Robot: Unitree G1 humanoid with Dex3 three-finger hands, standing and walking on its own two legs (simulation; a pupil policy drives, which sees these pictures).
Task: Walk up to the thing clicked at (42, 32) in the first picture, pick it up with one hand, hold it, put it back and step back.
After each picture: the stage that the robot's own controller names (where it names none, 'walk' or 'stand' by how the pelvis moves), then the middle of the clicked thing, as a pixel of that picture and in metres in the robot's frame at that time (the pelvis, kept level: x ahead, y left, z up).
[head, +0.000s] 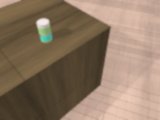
stand; (44, 30) +0.73 +0.23 -0.04
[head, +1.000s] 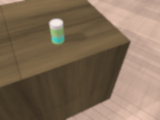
rise first; (57, 32) +0.69 +0.19 -0.02
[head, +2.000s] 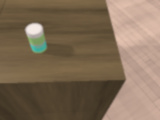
rise first; (36, 38) +0.53 +0.28 -0.02
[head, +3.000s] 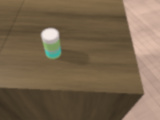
stand; (51, 44) +0.52 +0.16 +0.00
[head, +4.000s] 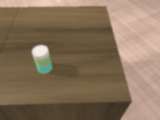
stand; (42, 59) +0.49 +0.20 -0.04
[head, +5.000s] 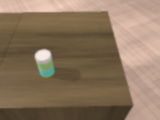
stand; (45, 63) +0.49 +0.19 -0.04
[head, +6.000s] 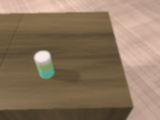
stand; (44, 65) +0.48 +0.19 -0.04
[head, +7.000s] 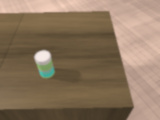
stand; (45, 64) +0.48 +0.20 -0.04
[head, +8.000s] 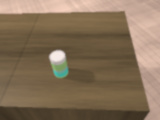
rise first; (59, 64) +0.48 +0.16 -0.04
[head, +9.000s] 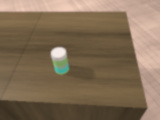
go down; (60, 61) +0.50 +0.16 -0.04
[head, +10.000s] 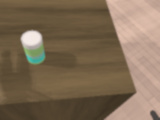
go down; (34, 48) +0.49 +0.15 +0.00
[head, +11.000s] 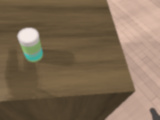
approach; (31, 45) +0.49 +0.16 +0.01
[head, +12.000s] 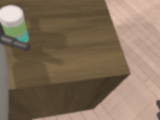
close in; (15, 27) +0.52 +0.16 +0.05
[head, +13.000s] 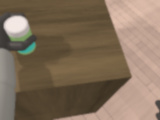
lift; (21, 36) +0.50 +0.15 +0.04
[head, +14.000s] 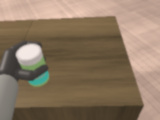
lift; (34, 66) +0.33 +0.17 +0.16
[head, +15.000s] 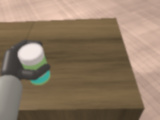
hold; (35, 65) +0.34 +0.16 +0.16
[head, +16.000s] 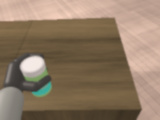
hold; (37, 77) +0.32 +0.16 +0.12
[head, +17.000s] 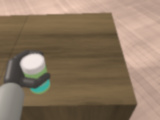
crouch; (36, 74) +0.34 +0.16 +0.10
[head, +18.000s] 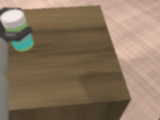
crouch; (18, 31) +0.47 +0.19 +0.16
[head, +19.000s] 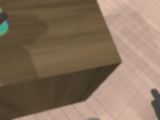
lower; out of the picture +0.55 +0.18 +0.06
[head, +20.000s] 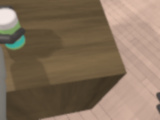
lower; (10, 30) +0.52 +0.16 +0.04
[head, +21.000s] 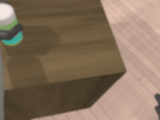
lower; (7, 26) +0.53 +0.17 +0.05
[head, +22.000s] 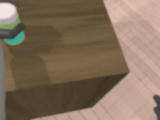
lower; (9, 25) +0.53 +0.17 +0.05
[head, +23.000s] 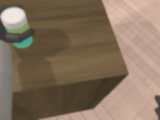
open; (18, 29) +0.52 +0.14 +0.04
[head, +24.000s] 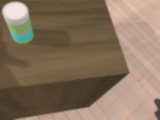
rise; (19, 24) +0.52 +0.14 +0.04
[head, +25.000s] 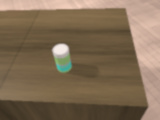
sink last; (62, 58) +0.50 +0.14 +0.00
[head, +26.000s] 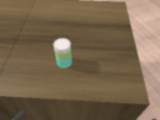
stand; (63, 53) +0.50 +0.12 -0.01
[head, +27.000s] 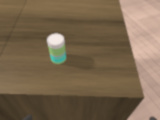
stand; (57, 49) +0.51 +0.14 +0.01
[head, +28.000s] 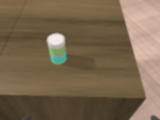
stand; (57, 49) +0.51 +0.13 +0.02
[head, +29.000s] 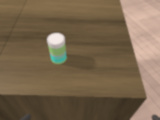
stand; (57, 49) +0.51 +0.13 +0.02
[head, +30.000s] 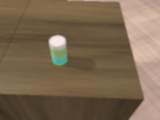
stand; (58, 51) +0.51 +0.13 +0.00
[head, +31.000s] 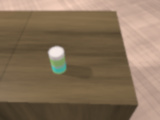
walk; (57, 60) +0.51 +0.15 -0.04
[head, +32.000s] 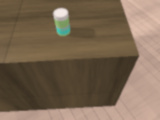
walk; (62, 22) +0.67 +0.14 -0.02
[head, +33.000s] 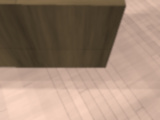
walk; out of the picture +1.00 +0.13 -0.01
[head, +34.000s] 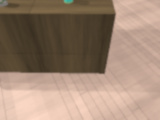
stand; out of the picture +1.17 +0.16 -0.02
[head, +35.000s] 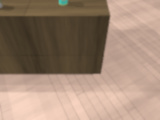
stand; out of the picture +1.16 +0.18 -0.04
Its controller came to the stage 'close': yes
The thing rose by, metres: 0.21
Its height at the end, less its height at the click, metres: +0.00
